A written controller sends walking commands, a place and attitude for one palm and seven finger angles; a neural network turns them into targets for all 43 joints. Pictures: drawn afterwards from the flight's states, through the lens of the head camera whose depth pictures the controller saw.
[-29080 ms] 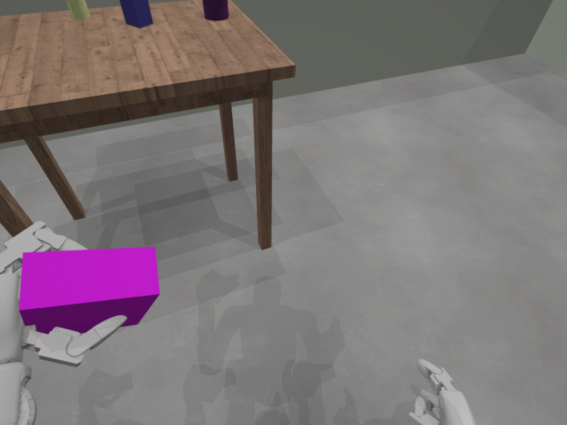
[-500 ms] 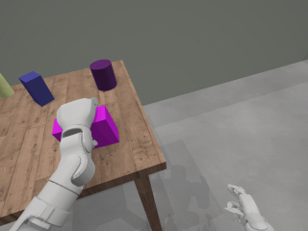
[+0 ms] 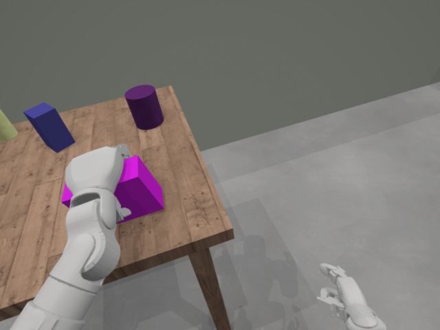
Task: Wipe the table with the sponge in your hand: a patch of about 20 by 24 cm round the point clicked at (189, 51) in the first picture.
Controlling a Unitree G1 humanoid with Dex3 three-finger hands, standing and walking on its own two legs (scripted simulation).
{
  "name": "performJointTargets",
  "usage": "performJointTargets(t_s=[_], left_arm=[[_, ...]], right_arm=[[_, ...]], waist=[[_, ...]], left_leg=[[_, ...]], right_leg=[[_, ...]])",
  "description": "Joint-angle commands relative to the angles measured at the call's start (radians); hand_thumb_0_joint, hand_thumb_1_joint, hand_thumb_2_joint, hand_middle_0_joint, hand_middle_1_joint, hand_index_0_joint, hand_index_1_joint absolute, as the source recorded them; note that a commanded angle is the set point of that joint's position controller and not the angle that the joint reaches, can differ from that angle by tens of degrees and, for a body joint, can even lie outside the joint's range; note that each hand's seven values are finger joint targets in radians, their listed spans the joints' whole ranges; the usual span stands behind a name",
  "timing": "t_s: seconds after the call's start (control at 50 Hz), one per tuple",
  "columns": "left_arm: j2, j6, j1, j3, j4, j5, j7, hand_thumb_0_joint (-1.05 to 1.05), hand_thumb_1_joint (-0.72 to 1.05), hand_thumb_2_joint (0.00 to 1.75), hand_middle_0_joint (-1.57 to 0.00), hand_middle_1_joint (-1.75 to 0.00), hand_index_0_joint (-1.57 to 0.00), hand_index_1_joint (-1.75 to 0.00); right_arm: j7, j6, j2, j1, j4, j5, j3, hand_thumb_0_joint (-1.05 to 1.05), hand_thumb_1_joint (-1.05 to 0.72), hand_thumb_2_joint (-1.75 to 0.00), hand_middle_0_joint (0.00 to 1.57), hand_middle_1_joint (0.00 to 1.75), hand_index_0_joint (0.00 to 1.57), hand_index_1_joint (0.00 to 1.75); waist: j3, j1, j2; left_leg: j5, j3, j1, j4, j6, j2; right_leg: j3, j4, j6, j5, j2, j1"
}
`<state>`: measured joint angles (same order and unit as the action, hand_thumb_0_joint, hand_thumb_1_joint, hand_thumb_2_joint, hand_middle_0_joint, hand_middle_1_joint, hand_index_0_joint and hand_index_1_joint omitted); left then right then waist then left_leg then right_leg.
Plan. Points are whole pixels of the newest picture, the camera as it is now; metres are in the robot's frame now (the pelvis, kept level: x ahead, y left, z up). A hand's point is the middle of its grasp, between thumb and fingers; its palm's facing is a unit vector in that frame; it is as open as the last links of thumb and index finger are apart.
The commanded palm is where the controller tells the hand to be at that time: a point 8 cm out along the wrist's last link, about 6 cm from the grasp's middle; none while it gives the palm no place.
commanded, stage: slide back across to the middle lane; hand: left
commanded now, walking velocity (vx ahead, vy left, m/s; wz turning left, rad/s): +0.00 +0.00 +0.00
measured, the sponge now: (122, 199) +0.30 +0.23 +0.12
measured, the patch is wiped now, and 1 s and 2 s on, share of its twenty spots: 1.00 1.00 1.00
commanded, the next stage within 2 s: wipe forward along the middle lane in 0.32 s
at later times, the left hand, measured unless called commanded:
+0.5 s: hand (73, 203) +0.26 +0.29 +0.15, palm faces +0.04 -0.03 -1.00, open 9.5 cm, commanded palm +0.24 +0.29 +0.21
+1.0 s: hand (74, 186) +0.30 +0.32 +0.15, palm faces +0.00 +0.00 -1.00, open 9.5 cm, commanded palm +0.29 +0.32 +0.19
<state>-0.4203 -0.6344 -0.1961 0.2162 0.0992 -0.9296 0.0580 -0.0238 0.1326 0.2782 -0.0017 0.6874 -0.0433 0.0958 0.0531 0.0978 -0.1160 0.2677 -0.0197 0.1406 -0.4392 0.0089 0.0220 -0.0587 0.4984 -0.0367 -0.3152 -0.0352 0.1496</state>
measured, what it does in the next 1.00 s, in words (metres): stands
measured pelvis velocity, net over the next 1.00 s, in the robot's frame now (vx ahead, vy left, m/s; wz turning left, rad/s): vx -0.02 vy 0.00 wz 0.06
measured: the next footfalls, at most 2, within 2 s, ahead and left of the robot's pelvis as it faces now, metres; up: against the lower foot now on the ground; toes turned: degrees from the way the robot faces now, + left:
none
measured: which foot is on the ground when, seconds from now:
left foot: down 0.00-1.00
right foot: down 0.00-1.00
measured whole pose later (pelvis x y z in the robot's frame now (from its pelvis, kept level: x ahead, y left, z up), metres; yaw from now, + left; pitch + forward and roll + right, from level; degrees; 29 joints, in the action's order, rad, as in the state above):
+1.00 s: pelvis -0.02 +0.00 +0.00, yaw +4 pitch -1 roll +0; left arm -0.55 -0.35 -0.43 0.11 -0.33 -0.94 0.11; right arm -0.10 0.08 0.30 -0.09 0.73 -0.04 0.06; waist 0.02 0.08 -0.09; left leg 0.21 0.04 0.19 -0.41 0.02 0.04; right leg 0.00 0.43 -0.03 -0.25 -0.02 0.16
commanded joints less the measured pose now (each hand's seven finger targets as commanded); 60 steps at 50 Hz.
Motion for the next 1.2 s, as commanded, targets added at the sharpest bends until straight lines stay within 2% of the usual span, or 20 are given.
performJointTargets(t_s=[0.0,0.04,0.1,0.14,0.2,0.22,0.3,0.34,0.4,0.44,0.58,0.7,0.74,0.86,0.88,0.9,0.92,1.0,1.02,1.18], left_arm=[[-0.269,-0.005,-0.165,-0.200,0.123,-0.008,-0.013,0.00,0.10,1.30,-1.20,-1.60,-1.20,-1.60],[-0.234,-0.005,-0.158,-0.175,0.111,0.004,-0.008,0.00,0.10,1.30,-1.20,-1.60,-1.20,-1.60],[-0.318,0.000,-0.198,-0.225,0.128,-0.008,0.002,0.00,0.10,1.30,-1.20,-1.60,-1.20,-1.60],[-0.299,0.006,-0.205,-0.207,0.120,-0.003,0.015,0.00,0.10,1.30,-1.20,-1.60,-1.20,-1.60],[-0.356,0.016,-0.217,-0.240,0.138,0.000,0.040,0.00,0.10,1.30,-1.20,-1.60,-1.20,-1.60],[-0.341,0.022,-0.247,-0.216,0.123,-0.006,0.050,0.00,0.10,1.30,-1.20,-1.60,-1.20,-1.60],[-0.391,0.075,-0.240,-0.258,0.114,-0.002,0.076,0.00,0.10,1.30,-1.20,-1.60,-1.20,-1.60],[-0.359,0.109,-0.224,-0.241,0.094,0.005,0.078,0.00,0.10,1.30,-1.20,-1.60,-1.20,-1.60],[-0.425,0.149,-0.225,-0.300,0.078,0.004,0.071,0.00,0.10,1.30,-1.20,-1.60,-1.20,-1.60],[-0.374,0.171,-0.261,-0.262,0.040,0.010,0.061,0.00,0.10,1.30,-1.20,-1.60,-1.20,-1.60],[-0.350,0.214,-0.383,-0.221,-0.054,-0.004,0.043,0.00,0.10,1.30,-1.20,-1.60,-1.20,-1.60],[-0.389,0.247,-0.400,-0.251,-0.157,-0.002,0.038,0.00,0.10,1.30,-1.20,-1.60,-1.20,-1.60],[-0.345,0.264,-0.443,-0.210,-0.203,-0.005,0.038,0.00,0.10,1.30,-1.20,-1.60,-1.20,-1.60],[-0.347,0.289,-0.480,-0.206,-0.283,-0.018,0.028,0.00,0.10,1.30,-1.20,-1.60,-1.20,-1.60],[-0.322,0.290,-0.511,-0.177,-0.303,-0.019,0.030,0.00,0.10,1.30,-1.20,-1.60,-1.20,-1.60],[-0.351,0.289,-0.528,-0.199,-0.326,-0.026,0.027,0.00,0.10,1.30,-1.20,-1.60,-1.20,-1.60],[-0.317,0.296,-0.546,-0.165,-0.332,-0.027,0.027,0.00,0.10,1.30,-1.20,-1.60,-1.20,-1.60],[-0.356,0.305,-0.564,-0.190,-0.397,-0.045,0.023,0.00,0.10,1.30,-1.20,-1.60,-1.20,-1.60],[-0.321,0.311,-0.577,-0.159,-0.407,-0.045,0.023,0.00,0.10,1.30,-1.20,-1.60,-1.20,-1.60],[-0.333,0.343,-0.615,-0.160,-0.536,-0.056,0.019,0.00,0.10,1.30,-1.20,-1.60,-1.20,-1.60]], right_arm=[[-0.013,-0.048,0.088,0.248,-0.182,0.003,-0.044,0.00,-0.90,-0.90,0.20,0.30,0.20,0.30],[-0.016,-0.051,0.079,0.251,-0.186,-0.001,-0.041,0.00,-0.90,-0.90,0.20,0.30,0.20,0.30],[-0.025,-0.048,0.096,0.248,-0.181,0.005,-0.046,0.00,-0.90,-0.90,0.20,0.30,0.20,0.30],[-0.030,-0.056,0.090,0.253,-0.184,0.002,-0.046,0.00,-0.90,-0.90,0.20,0.30,0.20,0.30],[-0.037,-0.058,0.099,0.248,-0.184,0.001,-0.051,0.00,-0.90,-0.90,0.20,0.30,0.20,0.30],[-0.042,-0.063,0.096,0.253,-0.183,0.003,-0.048,0.00,-0.90,-0.90,0.20,0.30,0.20,0.30],[-0.057,-0.067,0.107,0.223,-0.181,0.008,-0.053,0.00,-0.90,-0.90,0.20,0.30,0.20,0.30],[-0.064,-0.074,0.097,0.217,-0.182,0.007,-0.053,0.00,-0.90,-0.90,0.20,0.30,0.20,0.30],[-0.072,-0.073,0.110,0.198,-0.174,0.012,-0.059,0.00,-0.90,-0.90,0.20,0.30,0.20,0.30],[-0.073,-0.082,0.100,0.191,-0.169,0.009,-0.056,0.00,-0.90,-0.90,0.20,0.30,0.20,0.30],[-0.084,-0.097,0.109,0.168,-0.147,0.007,-0.064,0.00,-0.90,-0.90,0.20,0.30,0.20,0.30],[-0.087,-0.099,0.121,0.134,-0.134,0.009,-0.067,0.00,-0.90,-0.90,0.20,0.30,0.20,0.30],[-0.088,-0.101,0.118,0.126,-0.125,0.005,-0.066,0.00,-0.90,-0.90,0.20,0.30,0.20,0.30],[-0.088,-0.100,0.126,0.100,-0.116,0.004,-0.076,0.00,-0.90,-0.90,0.20,0.30,0.20,0.30],[-0.089,-0.098,0.126,0.097,-0.113,0.001,-0.074,0.00,-0.90,-0.90,0.20,0.30,0.20,0.30],[-0.088,-0.093,0.134,0.081,-0.107,0.000,-0.075,0.00,-0.90,-0.90,0.20,0.30,0.20,0.30],[-0.087,-0.098,0.130,0.082,-0.113,-0.001,-0.074,0.00,-0.90,-0.90,0.20,0.30,0.20,0.30],[-0.088,-0.088,0.141,0.059,-0.101,0.000,-0.082,0.00,-0.90,-0.90,0.20,0.30,0.20,0.30],[-0.087,-0.089,0.136,0.055,-0.103,-0.002,-0.079,0.00,-0.90,-0.90,0.20,0.30,0.20,0.30],[-0.088,-0.079,0.145,0.014,-0.089,-0.003,-0.088,0.00,-0.90,-0.90,0.20,0.30,0.20,0.30]], waist=[[0.171,0.043,0.146],[0.139,0.038,0.151],[0.170,0.040,0.124],[0.166,0.034,0.135],[0.187,0.031,0.114],[0.172,0.023,0.124],[0.175,0.016,0.123],[0.148,0.014,0.127],[0.152,0.018,0.101],[0.128,0.007,0.111],[0.157,-0.006,0.115],[0.154,-0.004,0.124],[0.128,-0.020,0.141],[0.143,-0.018,0.137],[0.123,-0.030,0.133],[0.125,-0.031,0.136],[0.123,-0.034,0.139],[0.144,-0.029,0.129],[0.144,-0.038,0.129],[0.139,-0.046,0.150]], left_leg=[[-0.325,-0.002,0.006,0.026,0.018,0.034],[-0.317,-0.003,0.014,0.026,0.022,0.033],[-0.308,0.001,0.005,0.027,0.022,0.036],[-0.317,0.000,0.009,0.021,0.028,0.038],[-0.310,0.001,-0.001,0.018,0.028,0.041],[-0.305,-0.001,0.004,0.015,0.032,0.042],[-0.291,0.003,-0.008,0.016,0.033,0.043],[-0.285,0.002,-0.002,0.014,0.036,0.043],[-0.265,0.005,-0.008,0.022,0.029,0.043],[-0.266,0.004,0.000,0.024,0.029,0.040],[-0.261,0.003,-0.012,0.038,0.028,0.045],[-0.229,0.006,0.000,0.056,0.025,0.039],[-0.217,0.006,0.013,0.063,0.024,0.037],[-0.212,0.006,0.015,0.069,0.025,0.038],[-0.200,0.005,0.019,0.072,0.024,0.038],[-0.180,0.010,0.025,0.082,0.021,0.033],[-0.180,0.009,0.029,0.080,0.024,0.036],[-0.189,0.009,0.031,0.079,0.021,0.034],[-0.194,0.009,0.033,0.079,0.022,0.034],[-0.191,0.005,0.054,0.072,0.023,0.033]], right_leg=[[-0.041,-0.050,-0.019,0.409,-0.014,-0.132],[-0.027,-0.056,-0.015,0.399,-0.011,-0.116],[-0.045,-0.061,-0.019,0.383,-0.010,-0.125],[-0.033,-0.056,-0.014,0.404,-0.006,-0.124],[-0.044,-0.060,-0.013,0.397,-0.005,-0.131],[-0.034,-0.061,-0.009,0.399,0.000,-0.117],[-0.033,-0.075,-0.007,0.375,-0.001,-0.112],[-0.016,-0.079,-0.004,0.367,0.003,-0.095],[-0.029,-0.093,-0.009,0.328,0.001,-0.093],[-0.004,-0.097,-0.007,0.325,0.004,-0.077],[0.017,-0.113,-0.009,0.316,0.010,-0.079],[0.025,-0.125,-0.012,0.269,0.008,-0.083],[0.043,-0.131,-0.009,0.252,0.008,-0.062],[0.050,-0.135,-0.013,0.238,0.008,-0.065],[0.054,-0.142,-0.011,0.227,0.008,-0.048],[0.052,-0.147,-0.016,0.193,0.005,-0.045],[0.058,-0.144,-0.015,0.198,0.007,-0.042],[0.053,-0.145,-0.020,0.209,0.005,-0.050],[0.063,-0.140,-0.020,0.215,0.005,-0.045],[0.065,-0.142,-0.016,0.224,0.002,-0.030]])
